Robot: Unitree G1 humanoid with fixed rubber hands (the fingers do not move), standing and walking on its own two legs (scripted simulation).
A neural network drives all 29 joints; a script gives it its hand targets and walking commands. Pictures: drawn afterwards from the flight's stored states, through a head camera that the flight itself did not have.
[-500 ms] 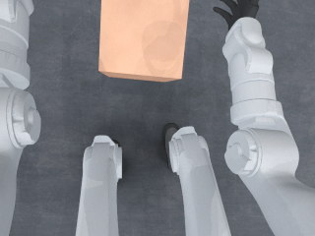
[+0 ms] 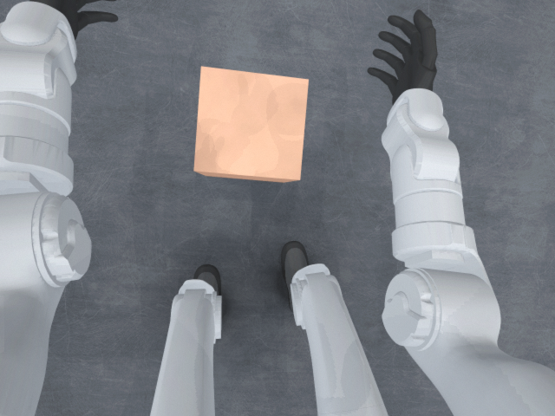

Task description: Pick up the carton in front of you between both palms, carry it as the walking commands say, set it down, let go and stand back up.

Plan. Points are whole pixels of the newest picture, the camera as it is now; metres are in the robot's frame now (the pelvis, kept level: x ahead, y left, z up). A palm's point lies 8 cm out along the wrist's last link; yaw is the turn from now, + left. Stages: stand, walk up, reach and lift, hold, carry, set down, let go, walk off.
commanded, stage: let go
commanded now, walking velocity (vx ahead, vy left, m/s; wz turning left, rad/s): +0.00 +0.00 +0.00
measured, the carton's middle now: (249, 134) +0.51 -0.02 -0.51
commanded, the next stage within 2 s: stand in 1.36 s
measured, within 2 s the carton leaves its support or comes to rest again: neither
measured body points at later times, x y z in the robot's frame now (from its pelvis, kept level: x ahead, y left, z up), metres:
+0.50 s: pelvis +0.04 -0.01 +0.10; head +0.23 +0.00 +0.51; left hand +0.40 +0.22 +0.00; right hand +0.34 -0.24 +0.00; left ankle +0.04 +0.12 -0.60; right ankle +0.09 -0.13 -0.60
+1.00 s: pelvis +0.09 +0.00 +0.14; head +0.12 -0.01 +0.59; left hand +0.27 +0.23 +0.06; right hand +0.26 -0.24 +0.06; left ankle +0.04 +0.12 -0.60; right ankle +0.09 -0.13 -0.60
